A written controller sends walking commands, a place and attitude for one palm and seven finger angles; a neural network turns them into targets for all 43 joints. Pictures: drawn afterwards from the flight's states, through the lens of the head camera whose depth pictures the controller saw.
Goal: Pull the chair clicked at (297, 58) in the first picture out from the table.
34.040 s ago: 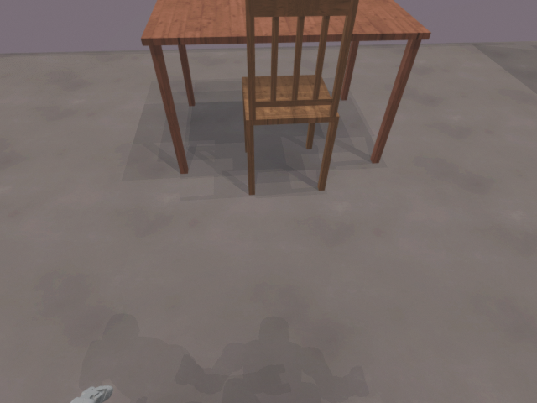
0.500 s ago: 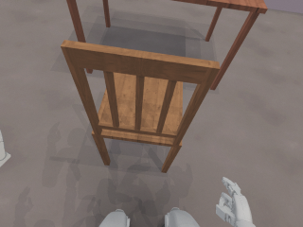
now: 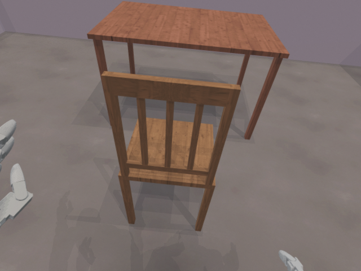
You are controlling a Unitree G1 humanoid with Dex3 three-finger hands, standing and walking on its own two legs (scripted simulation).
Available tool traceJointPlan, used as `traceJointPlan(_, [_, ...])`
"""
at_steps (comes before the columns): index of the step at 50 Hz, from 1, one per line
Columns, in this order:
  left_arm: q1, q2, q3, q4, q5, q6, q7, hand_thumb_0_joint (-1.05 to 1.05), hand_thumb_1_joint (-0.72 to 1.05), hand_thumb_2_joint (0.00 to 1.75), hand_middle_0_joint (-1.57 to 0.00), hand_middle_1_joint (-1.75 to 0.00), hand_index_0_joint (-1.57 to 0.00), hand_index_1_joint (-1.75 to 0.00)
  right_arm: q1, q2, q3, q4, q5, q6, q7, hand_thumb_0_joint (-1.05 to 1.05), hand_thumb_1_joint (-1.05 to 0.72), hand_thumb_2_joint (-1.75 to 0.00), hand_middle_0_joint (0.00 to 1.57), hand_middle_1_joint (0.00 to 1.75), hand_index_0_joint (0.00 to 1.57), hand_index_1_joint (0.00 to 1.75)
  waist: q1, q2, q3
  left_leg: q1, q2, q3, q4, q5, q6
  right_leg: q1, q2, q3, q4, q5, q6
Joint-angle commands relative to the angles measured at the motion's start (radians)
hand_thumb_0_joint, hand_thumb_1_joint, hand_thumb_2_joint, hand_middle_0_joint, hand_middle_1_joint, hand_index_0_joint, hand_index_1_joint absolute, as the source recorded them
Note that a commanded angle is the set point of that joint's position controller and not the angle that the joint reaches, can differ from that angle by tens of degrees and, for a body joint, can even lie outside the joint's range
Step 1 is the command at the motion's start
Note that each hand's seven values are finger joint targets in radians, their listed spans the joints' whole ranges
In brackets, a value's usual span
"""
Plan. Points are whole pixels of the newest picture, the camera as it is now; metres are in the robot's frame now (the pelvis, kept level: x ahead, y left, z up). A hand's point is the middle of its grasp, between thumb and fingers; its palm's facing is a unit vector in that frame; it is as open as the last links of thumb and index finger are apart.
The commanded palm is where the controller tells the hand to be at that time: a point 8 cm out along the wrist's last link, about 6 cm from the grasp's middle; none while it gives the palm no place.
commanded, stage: stop stepping back and stand still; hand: left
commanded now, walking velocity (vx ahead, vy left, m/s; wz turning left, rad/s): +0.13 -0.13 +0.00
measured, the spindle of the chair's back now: (168, 137) +0.56 +0.06 -0.05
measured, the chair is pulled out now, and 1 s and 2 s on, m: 0.59 0.59 0.59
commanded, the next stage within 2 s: let the arm hang, fingers relaxed in 0.60 s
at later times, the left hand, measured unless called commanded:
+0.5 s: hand out of the picture +0.16 +0.29 +0.20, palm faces +0.41 -0.78 -0.47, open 7.4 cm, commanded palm +0.10 +0.34 +0.19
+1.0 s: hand out of the picture +0.07 +0.15 -0.16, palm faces +0.04 -1.00 -0.07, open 7.0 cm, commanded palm none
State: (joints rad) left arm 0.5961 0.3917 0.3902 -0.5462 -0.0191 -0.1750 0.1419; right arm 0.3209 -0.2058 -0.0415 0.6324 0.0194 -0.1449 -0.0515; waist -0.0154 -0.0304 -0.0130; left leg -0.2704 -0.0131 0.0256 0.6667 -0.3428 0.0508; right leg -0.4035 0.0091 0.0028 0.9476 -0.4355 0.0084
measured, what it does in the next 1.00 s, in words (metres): steps on the spot: right foot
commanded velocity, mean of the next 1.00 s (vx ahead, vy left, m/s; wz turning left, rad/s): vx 0.06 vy -0.04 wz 0.00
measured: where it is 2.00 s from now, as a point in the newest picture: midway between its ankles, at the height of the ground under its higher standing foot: outside the picture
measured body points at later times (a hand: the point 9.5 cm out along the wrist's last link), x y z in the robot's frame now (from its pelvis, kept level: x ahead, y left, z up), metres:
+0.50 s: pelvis -0.04 +0.04 +0.00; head -0.05 +0.06 +0.45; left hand +0.13 +0.33 +0.23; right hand +0.09 -0.19 -0.08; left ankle -0.03 +0.09 -0.72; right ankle -0.03 -0.09 -0.69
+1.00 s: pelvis -0.05 +0.01 -0.01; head -0.01 +0.03 +0.44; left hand +0.06 +0.20 -0.15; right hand +0.01 -0.24 -0.14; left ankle -0.04 +0.08 -0.72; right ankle +0.00 -0.10 -0.72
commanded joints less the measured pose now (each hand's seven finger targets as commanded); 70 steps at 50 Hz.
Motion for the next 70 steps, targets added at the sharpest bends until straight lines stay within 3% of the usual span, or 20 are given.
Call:
traceJointPlan(1, [-0.098,0.252,0.194,-0.155,-0.012,-0.088,0.024,0.0,0.9,0.9,-0.2,-0.3,-0.2,-0.3,-0.113,-0.141,-0.022,-0.133,0.02,-0.056,0.008,0.0,-0.9,-0.9,0.2,0.3,0.2,0.3,0.01,0.139,0.005,-0.097,0.213,-0.199,-0.191,0.164,0.072,0.139,-0.022,-0.025,-0.332,0.091,-0.008])
traceJointPlan(6, [-0.161,0.233,0.181,0.073,-0.037,-0.07,-0.019,0.0,0.9,0.9,-0.2,-0.3,-0.2,-0.3,-0.165,-0.122,-0.018,-0.171,0.03,0.015,0.002,0.0,-0.9,-0.9,0.2,0.3,0.2,0.3,-0.008,-0.104,0.056,-0.212,-0.008,-0.018,0.291,-0.21,-0.003,0.05,-0.171,0.196,-0.605,-0.009,-0.124])
traceJointPlan(9, [-0.161,0.178,0.105,0.034,-0.055,-0.042,-0.036,0.0,0.9,0.9,-0.2,-0.3,-0.2,-0.3,-0.142,-0.127,-0.03,-0.183,0.044,0.038,0.014,0.0,-0.9,-0.9,0.2,0.3,0.2,0.3,-0.011,-0.291,0.036,-0.095,0.031,-0.094,0.444,-0.103,-0.007,-0.119,-0.265,0.309,-0.643,-0.06,-0.21])
traceJointPlan(12, [-0.178,0.231,0.127,-0.182,-0.03,-0.062,-0.017,0.0,0.9,0.9,-0.2,-0.3,-0.2,-0.3,-0.165,-0.114,0.005,-0.191,0.019,0.045,0.0,0.0,-0.9,-0.9,0.2,0.3,0.2,0.3,-0.021,0.069,0.011,0.063,0.044,-0.051,-0.006,-0.09,0.014,-0.188,-0.142,0.073,-0.362,-0.062,-0.119])
traceJointPlan(14, [-0.172,0.257,0.159,-0.351,-0.015,-0.094,0.011,0.0,0.9,0.9,-0.2,-0.3,-0.2,-0.3,-0.162,-0.131,0.008,-0.203,-0.01,0.009,-0.01,0.0,-0.9,-0.9,0.2,0.3,0.2,0.3,-0.004,0.529,0.004,0.064,0.189,-0.326,-0.377,-0.152,0.061,-0.234,0.058,-0.047,0.114,-0.095,-0.046])
traceJointPlan(19, [-0.188,0.327,0.219,-0.368,-0.007,-0.095,0.029,0.0,0.9,0.9,-0.2,-0.3,-0.2,-0.3,-0.133,-0.104,-0.002,-0.151,-0.003,-0.033,0.017,0.0,-0.9,-0.9,0.2,0.3,0.2,0.3,-0.003,0.163,0.01,0.006,0.269,-0.401,-0.281,0.334,0.112,-0.173,0.005,0.059,0.182,0.02,-0.019])
traceJointPlan(27, [-0.072,0.201,0.173,-0.011,-0.04,-0.054,-0.01,0.0,0.9,0.9,-0.2,-0.3,-0.2,-0.3,-0.128,-0.13,-0.01,-0.178,0.012,0.014,0.003,0.0,-0.9,-0.9,0.2,0.3,0.2,0.3,-0.013,0.125,0.032,-0.099,0.218,-0.236,-0.276,0.011,0.017,0.184,0.027,-0.095,-0.415,0.095,-0.033])
traceJointPlan(33, [-0.087,0.208,0.132,-0.142,-0.047,-0.06,-0.016,0.0,0.9,0.9,-0.2,-0.3,-0.2,-0.3,-0.161,-0.137,-0.023,-0.181,0.014,0.006,-0.004,0.0,-0.9,-0.9,0.2,0.3,0.2,0.3,-0.002,0.043,-0.047,-0.044,0.14,-0.172,-0.202,-0.033,0.001,0.25,-0.043,0.009,-0.49,0.174,-0.077])
traceJointPlan(34, [-0.039,0.21,0.142,-0.186,-0.048,-0.062,-0.011,0.0,0.9,0.9,-0.2,-0.3,-0.2,-0.3,-0.154,-0.135,-0.023,-0.18,0.011,0.003,-0.005,0.0,-0.9,-0.9,0.2,0.3,0.2,0.3,0.002,0.078,-0.07,0.009,0.138,-0.173,-0.236,0.025,0.009,0.225,-0.046,0.034,-0.461,0.184,-0.074])
traceJointPlan(35, [-0.13,-0.131,-0.258,0.631,0.079,0.097,-0.112,0.0,0.9,0.9,-0.2,-0.3,-0.2,-0.3,-0.089,-0.186,-0.042,0.041,-0.028,-0.004,0.057,0.0,-0.9,-0.9,0.2,0.3,0.2,0.3,-0.064,0.099,-0.034,-0.018,0.15,-0.168,-0.059,0.462,0.021,0.051,-0.1,-0.028,-0.238,0.454,-0.063])
traceJointPlan(38, [-0.217,-0.133,-0.281,0.673,0.065,0.201,-0.134,0.0,0.9,0.9,-0.2,-0.3,-0.2,-0.3,-0.025,-0.158,-0.036,0.02,-0.061,0.093,0.034,0.0,-0.9,-0.9,0.2,0.3,0.2,0.3,-0.068,0.164,-0.039,0.152,0.264,-0.315,-0.186,0.732,0.122,-0.178,0.016,-0.041,-0.028,-0.155,-0.017])
traceJointPlan(41, [-0.318,-0.113,-0.304,0.836,0.048,0.191,-0.129,0.0,0.9,0.9,-0.2,-0.3,-0.2,-0.3,-0.033,-0.171,-0.032,0.036,-0.072,0.1,0.018,0.0,-0.9,-0.9,0.2,0.3,0.2,0.3,-0.044,0.022,-0.078,0.189,0.297,-0.371,-0.156,0.88,0.19,-0.144,-0.007,0.063,-0.035,-0.1,0.006])
traceJointPlan(45, [-0.241,-0.081,-0.319,1.112,0.044,0.204,-0.129,0.0,0.9,0.9,-0.2,-0.3,-0.2,-0.3,-0.167,-0.145,-0.017,0.078,-0.047,0.129,0.018,0.0,-0.9,-0.9,0.2,0.3,0.2,0.3,0.068,0.088,-0.032,-0.213,0.132,-0.2,-0.112,0.23,0.056,0.297,-0.031,0.101,-0.382,0.226,-0.026])
traceJointPlan(47, [-0.28,0.009,-0.331,1.182,0.049,0.182,-0.121,0.0,0.9,0.9,-0.2,-0.3,-0.2,-0.3,-0.089,-0.081,-0.019,0.102,-0.032,0.156,0.019,0.0,-0.9,-0.9,0.2,0.3,0.2,0.3,0.012,-0.034,0.033,-0.222,-0.054,-0.052,0.143,-0.172,-0.036,0.138,-0.27,0.491,-0.681,0.054,-0.163])
traceJointPlan(48, [-0.349,0.035,-0.339,1.193,0.044,0.185,-0.12,0.0,0.9,0.9,-0.2,-0.3,-0.2,-0.3,-0.051,-0.091,-0.024,0.125,-0.034,0.172,0.024,0.0,-0.9,-0.9,0.2,0.3,0.2,0.3,-0.017,-0.025,0.051,-0.14,-0.042,-0.054,0.247,-0.171,-0.045,0.037,-0.298,0.498,-0.753,-0.076,-0.219])
traceJointPlan(52, [-0.433,-0.091,-0.318,1.243,0.048,0.171,-0.096,0.0,0.9,0.9,-0.2,-0.3,-0.2,-0.3,0.06,-0.072,-0.028,0.204,-0.041,0.158,0.027,0.0,-0.9,-0.9,0.2,0.3,0.2,0.3,-0.057,-0.021,-0.031,-0.028,0.047,-0.139,0.102,-0.07,-0.014,0.019,-0.252,0.364,-0.629,0.052,-0.228])
traceJointPlan(54, [-0.411,-0.115,-0.328,1.3,0.036,0.177,-0.098,0.0,0.9,0.9,-0.2,-0.3,-0.2,-0.3,0.113,-0.036,-0.016,0.256,-0.041,0.149,0.036,0.0,-0.9,-0.9,0.2,0.3,0.2,0.3,-0.056,0.046,-0.018,0.103,0.048,-0.143,-0.272,0.035,0.004,-0.01,-0.134,0.215,-0.508,0.029,-0.129])
traceJointPlan(56, [-0.364,-0.151,-0.344,1.333,0.023,0.175,-0.111,0.0,0.9,0.9,-0.2,-0.3,-0.2,-0.3,0.053,-0.081,-0.017,0.246,-0.052,0.135,0.02,0.0,-0.9,-0.9,0.2,0.3,0.2,0.3,-0.002,0.234,0.009,0.016,0.2,-0.357,-0.388,0.097,0.081,0.028,0.003,0.068,-0.371,0.123,-0.037])
traceJointPlan(60, [-0.346,-0.14,-0.355,1.435,0.021,0.165,-0.114,0.0,0.9,0.9,-0.2,-0.3,-0.2,-0.3,0.044,-0.046,-0.002,0.282,-0.034,0.111,-0.001,0.0,-0.9,-0.9,0.2,0.3,0.2,0.3,0.026,0.076,-0.048,0.073,0.141,-0.23,-0.299,0.534,0.047,0.221,-0.038,0.092,-0.472,0.377,-0.048])
traceJointPlan(70, [-0.323,-0.137,-0.372,1.542,0.017,0.165,-0.098,0.0,0.9,0.9,-0.2,-0.3,-0.2,-0.3,0.078,-0.031,0.002,0.387,-0.029,0.13,0.004,0.0,-0.9,-0.9,0.2,0.3,0.2,0.3,0.002,0.01,0.024,0.121,0.097,-0.152,-0.346,0.29,0.017,0.232,-0.076,0.122,-0.576,0.389,-0.06])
